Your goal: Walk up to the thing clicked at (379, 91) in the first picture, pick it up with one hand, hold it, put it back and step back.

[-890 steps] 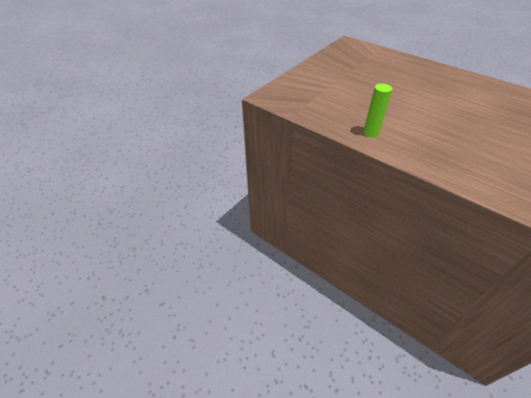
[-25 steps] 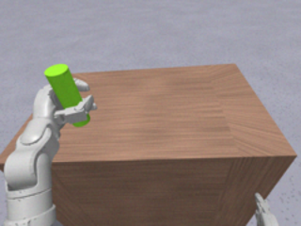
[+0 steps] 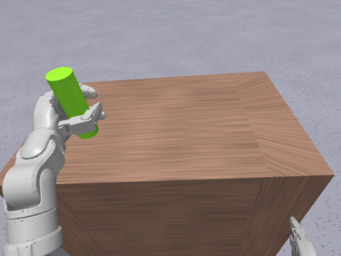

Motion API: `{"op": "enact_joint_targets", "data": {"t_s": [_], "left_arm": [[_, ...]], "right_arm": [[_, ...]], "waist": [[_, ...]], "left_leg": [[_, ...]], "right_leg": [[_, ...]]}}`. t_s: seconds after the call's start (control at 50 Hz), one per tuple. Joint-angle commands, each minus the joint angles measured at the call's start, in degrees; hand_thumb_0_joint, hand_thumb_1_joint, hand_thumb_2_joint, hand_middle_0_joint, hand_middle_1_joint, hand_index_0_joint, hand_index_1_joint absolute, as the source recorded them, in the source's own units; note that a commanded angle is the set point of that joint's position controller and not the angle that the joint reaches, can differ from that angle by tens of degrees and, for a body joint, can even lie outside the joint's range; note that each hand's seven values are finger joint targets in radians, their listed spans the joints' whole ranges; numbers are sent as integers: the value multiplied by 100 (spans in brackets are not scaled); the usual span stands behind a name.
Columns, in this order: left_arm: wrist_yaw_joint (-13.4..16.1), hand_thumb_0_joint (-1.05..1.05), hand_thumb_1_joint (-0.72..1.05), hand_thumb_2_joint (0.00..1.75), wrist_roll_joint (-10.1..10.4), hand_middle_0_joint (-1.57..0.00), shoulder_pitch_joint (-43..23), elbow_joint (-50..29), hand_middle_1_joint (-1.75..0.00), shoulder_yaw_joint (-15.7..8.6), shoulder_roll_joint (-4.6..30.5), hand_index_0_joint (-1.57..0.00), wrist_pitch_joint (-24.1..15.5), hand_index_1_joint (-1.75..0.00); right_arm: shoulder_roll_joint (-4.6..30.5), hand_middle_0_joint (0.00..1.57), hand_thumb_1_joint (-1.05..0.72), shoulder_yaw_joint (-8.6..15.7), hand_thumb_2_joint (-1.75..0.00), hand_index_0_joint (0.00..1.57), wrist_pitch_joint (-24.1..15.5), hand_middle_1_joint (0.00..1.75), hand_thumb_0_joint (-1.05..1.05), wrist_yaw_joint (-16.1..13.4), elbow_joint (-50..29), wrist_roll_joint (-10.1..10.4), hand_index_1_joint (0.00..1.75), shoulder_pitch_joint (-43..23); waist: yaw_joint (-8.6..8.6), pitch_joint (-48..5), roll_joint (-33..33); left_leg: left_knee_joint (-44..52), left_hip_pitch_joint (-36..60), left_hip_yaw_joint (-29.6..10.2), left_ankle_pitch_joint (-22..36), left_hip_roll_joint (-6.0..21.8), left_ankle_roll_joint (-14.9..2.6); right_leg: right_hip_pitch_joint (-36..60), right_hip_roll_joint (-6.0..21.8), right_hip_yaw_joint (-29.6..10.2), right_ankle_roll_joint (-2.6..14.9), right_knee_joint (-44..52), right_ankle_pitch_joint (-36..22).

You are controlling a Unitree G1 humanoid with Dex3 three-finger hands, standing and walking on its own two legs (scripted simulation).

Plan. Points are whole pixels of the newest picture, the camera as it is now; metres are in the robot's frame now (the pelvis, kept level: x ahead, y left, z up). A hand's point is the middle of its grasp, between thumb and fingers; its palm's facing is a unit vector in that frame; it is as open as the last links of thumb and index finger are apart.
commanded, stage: hold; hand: left
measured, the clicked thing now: (75, 106) +0.33 +0.18 +0.26
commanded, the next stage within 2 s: crouch in 1.16 s
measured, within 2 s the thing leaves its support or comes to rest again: neither
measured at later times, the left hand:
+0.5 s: hand (87, 107) +0.34 +0.16 +0.25, palm faces +0.11 -0.99 +0.02, open 5.3 cm
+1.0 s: hand (88, 111) +0.33 +0.16 +0.25, palm faces +0.10 -1.00 +0.00, open 5.3 cm
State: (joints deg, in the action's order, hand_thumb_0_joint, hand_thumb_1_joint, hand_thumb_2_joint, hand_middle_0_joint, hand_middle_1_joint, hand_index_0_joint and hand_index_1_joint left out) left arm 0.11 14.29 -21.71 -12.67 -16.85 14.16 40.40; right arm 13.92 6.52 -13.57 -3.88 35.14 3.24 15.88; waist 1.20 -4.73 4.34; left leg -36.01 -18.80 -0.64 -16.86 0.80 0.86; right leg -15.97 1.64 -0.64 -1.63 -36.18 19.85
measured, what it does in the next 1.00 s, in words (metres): stands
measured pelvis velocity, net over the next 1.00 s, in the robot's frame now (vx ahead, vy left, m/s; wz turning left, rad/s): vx -0.01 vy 0.00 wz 0.00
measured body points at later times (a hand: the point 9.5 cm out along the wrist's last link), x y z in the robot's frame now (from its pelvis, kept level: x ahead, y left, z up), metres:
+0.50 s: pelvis +0.00 +0.00 +0.00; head -0.03 -0.03 +0.45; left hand +0.33 +0.22 +0.26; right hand +0.16 -0.27 -0.07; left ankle +0.02 +0.13 -0.73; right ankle -0.01 -0.14 -0.73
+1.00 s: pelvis -0.01 +0.00 +0.00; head -0.04 -0.03 +0.45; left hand +0.32 +0.21 +0.26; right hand +0.16 -0.26 -0.07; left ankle +0.02 +0.13 -0.73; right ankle -0.01 -0.14 -0.73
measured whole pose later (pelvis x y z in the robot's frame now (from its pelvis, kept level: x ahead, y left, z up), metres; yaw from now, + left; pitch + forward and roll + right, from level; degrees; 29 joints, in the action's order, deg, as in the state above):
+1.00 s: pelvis -0.01 +0.00 +0.00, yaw +0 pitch -1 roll +0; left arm -0.3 14.4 -23.9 -12.0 -15.9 13.9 42.2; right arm 13.2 5.6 -15.2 -3.4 35.4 3.4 15.7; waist 1.3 -4.9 4.3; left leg -35.9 -18.8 -0.8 -16.2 0.8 0.9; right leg -15.9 1.6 -0.5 -1.6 -36.1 19.2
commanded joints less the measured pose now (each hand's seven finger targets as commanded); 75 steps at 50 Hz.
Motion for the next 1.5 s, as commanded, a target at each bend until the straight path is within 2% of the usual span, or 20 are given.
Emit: {"op": "enact_joint_targets", "data": {"t_s": [0.0,0.08,0.18,0.2,0.22,0.26,0.42,0.58,0.64,0.7,0.82,0.9,0.98,1.0,1.04,1.16,1.2,1.3,1.42,1.48], "left_arm": [[3,0,65,127,36,-133,-2606,-1636,-139,-312,1044,-135,-636,-138],[-182,0,67,131,46,-139,-2510,-1285,-144,-231,1076,-140,-457,-143],[-189,0,67,131,89,-136,-2657,-905,-142,-372,1139,-138,-155,-141],[-185,0,65,130,86,-135,-2619,-728,-142,-387,1117,-137,-139,-141],[-159,0,64,130,120,-134,-2748,-872,-141,-404,1074,-136,-163,-140],[-107,0,64,128,102,-132,-2832,-868,-140,-459,1212,-135,-161,-139],[-11,0,61,125,-1,-128,-3149,-1460,-134,-295,1158,-129,-499,-134],[-56,0,63,130,-20,-132,-2855,-910,-140,-527,1379,-134,-399,-140],[-142,0,65,130,67,-134,-2792,-750,-141,-588,1358,-136,-299,-140],[-211,0,64,130,126,-133,-2584,-570,-141,-413,1104,-136,-189,-140],[-210,0,64,127,111,-128,-2980,-1299,-136,-160,983,-130,-312,-136],[-25,0,62,126,0,-125,-3291,-1646,-133,-359,1344,-126,-436,-133],[90,0,61,128,22,-128,-3292,-1284,-136,-533,1353,-129,-456,-136],[76,0,61,128,6,-128,-3097,-895,-136,-307,1115,-129,-397,-136],[55,0,61,130,18,-131,-3198,-876,-139,-578,1408,-132,-396,-139],[-150,0,65,131,61,-136,-2617,-89,-143,-321,1054,-138,-127,-142],[-200,0,63,130,64,-134,-2698,-290,-140,-196,987,-136,-143,-140],[-118,0,58,124,28,-131,-3242,-1282,-135,-396,1320,-132,-361,-135],[11,0,59,126,-32,-131,-3218,-708,-136,-346,1226,-132,-686,-136],[11,0,56,126,-158,-132,-3232,138,-136,-141,1107,-132,-816,-137]], "right_arm": [[613,5,54,170,-5,5,-424,5,0,-99,-970,-30,5,-838],[529,5,54,38,-5,5,-407,5,0,-72,-902,-12,5,-920],[654,5,56,143,-5,5,-387,5,0,1,-767,23,5,-846],[801,5,56,317,-5,5,-376,5,0,6,-859,13,5,-770],[616,5,56,128,-5,5,-382,5,0,28,-869,21,5,-783],[907,5,55,433,-5,5,-361,5,0,25,-822,37,5,-555],[465,5,55,46,-5,5,-428,5,0,34,-1119,37,5,-815],[722,5,55,272,-5,5,-393,5,0,-7,-821,-11,5,-922],[624,5,55,193,-5,5,-391,5,0,16,-837,1,5,-766],[595,5,55,161,-5,5,-382,5,0,63,-986,52,5,-668],[604,5,56,138,-5,5,-457,5,0,85,-1117,68,5,-730],[696,5,55,238,-5,5,-511,5,0,5,-889,17,5,-721],[575,5,54,124,-6,5,-567,5,0,-63,-924,-12,5,-885],[521,5,54,76,-6,5,-576,5,0,-54,-924,4,5,-996],[576,5,54,157,-6,5,-546,5,0,-71,-744,-10,5,-810],[488,5,55,3,-5,5,-520,5,0,39,-964,50,5,-891],[536,5,55,57,-5,5,-505,5,0,74,-1142,72,5,-881],[584,5,58,144,-4,5,-522,5,0,96,-1093,66,5,-730],[533,5,57,96,-4,5,-560,5,0,-65,-819,-7,5,-736],[518,5,57,39,-4,5,-605,5,0,-119,-730,-47,5,-756]], "waist": [[34,-1412,-324],[46,-1177,-349],[41,-829,-416],[-67,-895,-625],[31,-812,-604],[-64,-935,-658],[92,-1329,-207],[71,-1169,-231],[52,-1081,-541],[-14,-890,-776],[-51,-1121,-436],[-16,-1366,-99],[19,-1340,-305],[3,-1148,-313],[29,-1221,-427],[97,-699,-658],[61,-867,-608],[24,-1288,-337],[-127,-1308,-450],[-192,-997,-471]], "left_leg": [[350,1100,63,1234,-102,-105],[320,979,123,1346,-149,-155],[488,816,115,939,-149,-128],[490,887,106,955,-121,-144],[524,808,72,935,-100,-128],[500,956,89,957,-110,-142],[383,1071,111,1271,-146,-127],[456,891,87,994,-120,-109],[437,830,113,980,-136,-161],[451,780,149,935,-151,-183],[506,998,110,834,-130,-150],[480,1160,86,839,-128,-100],[474,1041,62,775,-123,-111],[458,947,95,799,-143,-127],[443,917,100,861,-146,-144],[557,605,123,654,-155,-150],[551,701,139,804,-152,-151],[475,1059,124,957,-130,-133],[424,1049,106,900,-143,-160],[462,856,117,724,-164,-168]], "right_leg": [[-78,-203,372,86,582,-1250],[-107,-166,333,58,619,-1445],[-312,-206,348,89,711,-1086],[-273,-218,347,73,728,-1108],[-256,-235,389,88,708,-1061],[-359,-236,372,79,690,-1081],[-136,-155,336,93,591,-1324],[-137,-204,359,115,679,-1083],[-130,-192,345,70,735,-1111],[-267,-196,339,51,762,-1077],[-356,-200,339,101,693,-969],[-373,-208,353,123,660,-915],[-211,-204,367,100,699,-892],[-247,-190,365,101,697,-918],[-171,-178,339,88,698,-996],[-281,-194,354,88,812,-812],[-281,-198,354,106,792,-925],[-278,-207,348,104,681,-1041],[-350,-180,320,64,683,-1081],[-478,-153,290,79,712,-988]]}}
